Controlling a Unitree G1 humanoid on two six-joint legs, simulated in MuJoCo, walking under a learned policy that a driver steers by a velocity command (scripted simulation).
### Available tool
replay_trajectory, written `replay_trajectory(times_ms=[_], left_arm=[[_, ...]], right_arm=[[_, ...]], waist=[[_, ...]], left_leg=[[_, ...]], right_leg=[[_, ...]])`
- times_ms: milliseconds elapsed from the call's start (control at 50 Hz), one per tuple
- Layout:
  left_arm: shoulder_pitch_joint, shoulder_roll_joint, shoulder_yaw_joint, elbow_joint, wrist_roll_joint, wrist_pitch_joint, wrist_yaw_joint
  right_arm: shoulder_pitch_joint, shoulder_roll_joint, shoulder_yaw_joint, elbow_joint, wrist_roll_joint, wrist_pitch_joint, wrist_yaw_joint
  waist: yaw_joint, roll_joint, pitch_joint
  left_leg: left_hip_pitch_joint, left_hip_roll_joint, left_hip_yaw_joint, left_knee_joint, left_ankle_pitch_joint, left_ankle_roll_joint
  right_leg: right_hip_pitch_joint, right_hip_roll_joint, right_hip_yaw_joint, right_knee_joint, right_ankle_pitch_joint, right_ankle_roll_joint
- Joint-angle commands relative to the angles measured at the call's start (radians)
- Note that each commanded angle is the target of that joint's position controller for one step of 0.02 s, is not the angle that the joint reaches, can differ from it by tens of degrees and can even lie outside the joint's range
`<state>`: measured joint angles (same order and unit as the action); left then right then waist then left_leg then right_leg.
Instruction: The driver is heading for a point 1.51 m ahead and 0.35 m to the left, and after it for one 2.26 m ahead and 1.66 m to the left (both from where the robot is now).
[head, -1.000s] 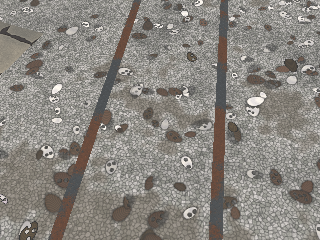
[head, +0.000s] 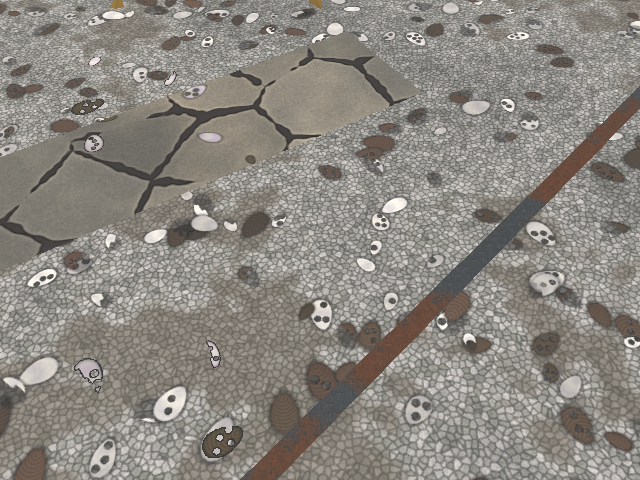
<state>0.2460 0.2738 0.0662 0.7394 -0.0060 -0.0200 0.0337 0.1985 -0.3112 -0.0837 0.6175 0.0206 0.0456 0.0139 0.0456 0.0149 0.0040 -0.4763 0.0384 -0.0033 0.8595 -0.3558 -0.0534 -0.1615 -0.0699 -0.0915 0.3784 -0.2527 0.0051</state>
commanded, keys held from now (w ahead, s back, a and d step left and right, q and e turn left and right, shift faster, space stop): w+q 0.50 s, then w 0.30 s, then w+e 0.20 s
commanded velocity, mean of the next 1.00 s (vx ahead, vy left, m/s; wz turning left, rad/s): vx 0.45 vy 0.00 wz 0.38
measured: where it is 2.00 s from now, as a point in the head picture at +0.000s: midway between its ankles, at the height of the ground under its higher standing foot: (259, 272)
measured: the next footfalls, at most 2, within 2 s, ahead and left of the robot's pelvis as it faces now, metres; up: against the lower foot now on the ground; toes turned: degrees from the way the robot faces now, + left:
left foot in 0.12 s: +0.07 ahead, +0.14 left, +0.00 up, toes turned +8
right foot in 0.58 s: +0.45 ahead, +0.02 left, +0.00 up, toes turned +22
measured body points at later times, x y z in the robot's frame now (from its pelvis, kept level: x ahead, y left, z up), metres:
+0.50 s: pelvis +0.19 +0.07 -0.01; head +0.23 +0.10 +0.44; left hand +0.37 +0.36 -0.08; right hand +0.29 -0.21 -0.11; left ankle +0.03 +0.14 -0.75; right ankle +0.41 -0.01 -0.71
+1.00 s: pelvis +0.45 +0.16 -0.01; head +0.48 +0.18 +0.44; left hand +0.33 +0.42 -0.13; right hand +0.76 +0.05 -0.07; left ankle +0.53 +0.34 -0.73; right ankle +0.41 +0.00 -0.75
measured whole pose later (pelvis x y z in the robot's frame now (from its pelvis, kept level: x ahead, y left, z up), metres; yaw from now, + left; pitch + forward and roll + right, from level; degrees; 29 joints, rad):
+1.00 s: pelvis +0.45 +0.16 -0.01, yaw +21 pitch +2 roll -2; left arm 0.41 0.29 0.06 0.84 -0.03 -0.06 -0.01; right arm 0.04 -0.27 -0.02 0.63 0.01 -0.08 0.03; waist 0.12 0.03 0.03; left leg -0.53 0.06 -0.06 0.54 -0.05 -0.01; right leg -0.04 0.03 0.02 0.31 -0.30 0.00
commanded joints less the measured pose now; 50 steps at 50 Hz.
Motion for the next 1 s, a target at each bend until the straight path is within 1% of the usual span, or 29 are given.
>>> replay_trajectory(times_ms=[20,80,100,120,140,160,180,200,220,240,300,380,440,500,540,560,580,600,620,640,660,680,700,740,800,840,880,940,1000], left_arm=[[-0.006,0.225,0.066,-0.051,-0.013,-0.025,-0.016],[-0.033,0.228,0.067,-0.041,-0.034,-0.027,-0.037],[-0.035,0.209,0.061,-0.037,-0.034,-0.027,-0.039],[-0.025,0.161,0.044,-0.035,-0.020,-0.030,-0.040],[-0.066,0.073,0.013,-0.078,0.022,-0.038,-0.043],[-0.123,0.080,0.012,-0.154,0.010,-0.067,-0.040],[-0.165,0.164,0.029,-0.156,-0.025,-0.092,-0.048],[-0.155,0.183,0.033,-0.150,-0.029,-0.106,-0.056],[-0.133,0.178,0.033,-0.124,-0.006,-0.110,-0.057],[-0.129,0.180,0.036,-0.118,0.017,-0.112,-0.058],[-0.135,0.138,0.026,-0.104,0.024,-0.099,-0.065],[-0.280,0.077,-0.005,-0.136,0.011,-0.096,-0.070],[-0.348,0.094,-0.003,-0.160,-0.003,-0.101,-0.080],[-0.321,0.131,0.012,-0.158,-0.004,-0.107,-0.080],[-0.224,0.156,0.028,-0.134,-0.001,-0.112,-0.075],[-0.113,0.181,0.044,-0.108,0.005,-0.112,-0.069],[0.049,0.222,0.053,-0.094,0.023,-0.111,-0.063],[0.154,0.291,0.072,-0.045,0.031,-0.101,-0.069],[0.148,0.196,0.049,-0.046,0.003,-0.101,-0.076],[0.079,0.146,0.035,-0.053,-0.004,-0.094,-0.069],[0.025,0.133,0.028,-0.059,0.005,-0.087,-0.064],[-0.006,0.118,0.023,-0.051,0.013,-0.083,-0.062],[-0.022,0.104,0.016,-0.049,0.023,-0.086,-0.059],[-0.023,0.098,0.014,-0.036,0.014,-0.093,-0.056],[-0.004,0.145,0.025,-0.010,-0.003,-0.098,-0.052],[0.007,0.164,0.027,-0.004,-0.011,-0.090,-0.049],[0.033,0.182,0.030,0.005,-0.018,-0.079,-0.047],[0.097,0.202,0.035,0.026,-0.029,-0.065,-0.045],[0.107,0.210,0.037,0.034,-0.028,-0.047,-0.038]], right_arm=[[-0.118,-0.062,-0.006,-0.115,0.002,-0.034,0.015],[-0.034,-0.063,-0.011,-0.083,0.005,-0.037,0.021],[0.042,-0.074,-0.020,-0.051,0.005,-0.036,0.019],[0.168,-0.124,-0.048,-0.013,0.012,-0.036,0.010],[0.306,-0.230,-0.075,0.004,0.012,-0.040,-0.006],[0.282,-0.296,-0.074,-0.036,0.004,-0.069,0.005],[0.263,-0.203,-0.050,-0.034,0.000,-0.093,0.013],[0.226,-0.151,-0.030,-0.031,-0.005,-0.105,0.013],[0.178,-0.127,-0.020,-0.041,-0.006,-0.107,0.011],[0.133,-0.118,-0.014,-0.046,-0.008,-0.103,0.005],[0.114,-0.135,-0.014,-0.039,-0.013,-0.103,-0.018],[0.167,-0.159,-0.023,0.005,0.001,-0.100,-0.039],[0.216,-0.166,-0.028,0.041,0.013,-0.099,-0.042],[0.214,-0.164,-0.033,0.060,0.014,-0.092,-0.047],[0.207,-0.151,-0.031,0.067,0.003,-0.084,-0.045],[0.202,-0.125,-0.020,0.065,-0.004,-0.081,-0.041],[0.198,-0.080,0.000,0.041,-0.021,-0.079,-0.038],[0.371,0.019,0.027,0.039,0.007,-0.090,-0.035],[0.363,-0.066,0.018,0.064,0.025,-0.098,-0.034],[0.237,-0.128,0.001,0.049,0.032,-0.100,-0.031],[0.151,-0.130,0.004,0.029,0.019,-0.103,-0.033],[0.090,-0.118,0.003,0.012,0.000,-0.110,-0.031],[0.090,-0.105,0.002,0.009,-0.003,-0.109,-0.027],[0.119,-0.063,0.013,0.021,0.000,-0.104,-0.020],[0.042,-0.026,0.034,-0.004,-0.016,-0.104,-0.016],[-0.028,-0.015,0.044,-0.021,-0.022,-0.117,-0.010],[-0.093,-0.015,0.047,-0.031,-0.018,-0.128,-0.002],[-0.166,-0.039,0.039,-0.052,-0.006,-0.139,0.009],[-0.133,-0.077,0.019,-0.047,-0.001,-0.149,0.012]], waist=[[0.030,-0.187,0.025],[-0.034,-0.150,0.016],[-0.071,-0.121,-0.008],[-0.126,-0.047,-0.070],[-0.169,0.226,-0.105],[-0.151,0.313,-0.120],[-0.170,0.188,-0.062],[-0.135,0.166,-0.010],[-0.103,0.088,0.015],[-0.078,0.078,0.030],[-0.052,0.066,0.017],[-0.096,0.077,0.047],[-0.115,0.083,0.058],[-0.088,0.103,0.056],[-0.046,0.128,0.001],[0.010,0.120,-0.083],[0.078,0.057,-0.243],[0.009,-0.300,-0.412],[0.027,-0.273,-0.362],[0.042,-0.172,-0.192],[0.027,-0.081,-0.108],[0.008,-0.052,-0.038],[-0.023,-0.073,-0.025],[-0.049,-0.105,-0.024],[-0.040,-0.091,0.018],[-0.020,-0.080,0.032],[0.000,-0.075,0.040],[0.021,-0.080,0.040],[-0.027,-0.094,0.024]], left_leg=[[-0.019,0.002,0.059,-0.138,-0.012,0.042],[0.160,-0.025,0.106,-0.308,0.067,0.091],[0.293,-0.061,0.131,-0.352,0.084,0.110],[0.489,-0.071,0.088,-0.376,0.068,0.142],[0.671,0.168,-0.288,-0.470,0.061,0.232],[0.728,0.322,-0.776,-0.633,-0.190,0.427],[0.705,0.327,-0.717,-0.661,-0.195,0.428],[0.653,0.290,-0.609,-0.644,-0.101,0.395],[0.585,0.240,-0.504,-0.631,0.004,0.359],[0.522,0.201,-0.430,-0.636,0.121,0.336],[0.429,0.147,-0.314,-0.655,0.355,0.317],[0.321,0.086,-0.232,-0.644,0.362,0.269],[0.315,0.113,-0.284,-0.628,0.316,0.253],[0.390,0.149,-0.343,-0.569,0.356,0.226],[0.433,0.139,-0.330,-0.464,0.566,0.206],[0.412,0.084,-0.286,-0.312,0.671,0.178],[0.263,0.024,-0.254,-0.046,0.520,0.145],[-0.100,-0.135,-0.175,0.334,-0.085,0.067],[-0.214,-0.105,-0.226,0.464,-0.206,0.062],[-0.265,-0.060,-0.202,0.493,-0.131,0.062],[-0.242,-0.019,-0.160,0.465,-0.064,0.066],[-0.224,0.010,-0.142,0.405,-0.024,0.070],[-0.175,0.040,-0.139,0.361,0.007,0.075],[-0.131,0.058,-0.113,0.285,0.015,0.072],[-0.152,0.081,-0.076,0.111,0.080,0.054],[-0.114,0.074,-0.057,-0.037,0.198,0.047],[-0.048,0.042,-0.037,-0.167,0.292,0.033],[0.005,0.011,-0.040,-0.278,0.349,0.025],[0.121,-0.007,-0.038,-0.370,0.306,0.053]], right_leg=[[0.035,-0.227,0.167,-0.188,-0.128,-0.181],[-0.028,-0.229,0.109,-0.110,-0.116,-0.158],[-0.092,-0.206,0.065,-0.023,-0.079,-0.137],[-0.186,-0.156,-0.013,0.179,0.004,-0.095],[-0.444,-0.053,-0.097,0.609,-0.231,-0.008],[-0.768,0.092,0.066,0.832,-0.358,0.023],[-0.835,0.024,0.154,0.901,-0.288,0.002],[-0.825,-0.006,0.155,0.864,-0.186,-0.018],[-0.772,-0.033,0.155,0.808,-0.105,-0.016],[-0.713,-0.040,0.153,0.727,-0.046,-0.006],[-0.602,-0.006,0.118,0.591,0.079,0.037],[-0.466,0.059,0.103,0.272,0.282,0.057],[-0.391,0.078,0.129,0.168,0.335,0.040],[-0.346,0.070,0.161,0.121,0.287,0.006],[-0.218,0.090,0.116,0.106,0.220,-0.032],[-0.045,0.084,0.097,0.090,0.239,-0.066],[0.249,-0.056,0.239,0.143,0.201,-0.134],[0.598,-0.294,0.750,0.042,-0.059,-0.306],[0.561,-0.312,0.910,-0.078,-0.247,-0.300],[0.419,-0.279,0.747,-0.096,-0.248,-0.261],[0.281,-0.242,0.622,-0.102,-0.143,-0.238],[0.158,-0.206,0.534,-0.123,-0.025,-0.235],[0.086,-0.177,0.473,-0.145,0.042,-0.230],[0.031,-0.156,0.410,-0.187,0.101,-0.244],[-0.018,-0.164,0.332,-0.244,0.152,-0.265],[-0.045,-0.132,0.282,-0.252,0.176,-0.251],[-0.067,-0.108,0.244,-0.237,0.205,-0.231],[-0.026,-0.130,0.274,-0.196,0.180,-0.208],[0.004,-0.148,0.317,-0.110,0.146,-0.166]])
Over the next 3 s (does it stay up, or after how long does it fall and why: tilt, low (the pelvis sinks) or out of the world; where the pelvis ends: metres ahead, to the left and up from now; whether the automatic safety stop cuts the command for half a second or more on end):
stays up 1.43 0.29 -0.01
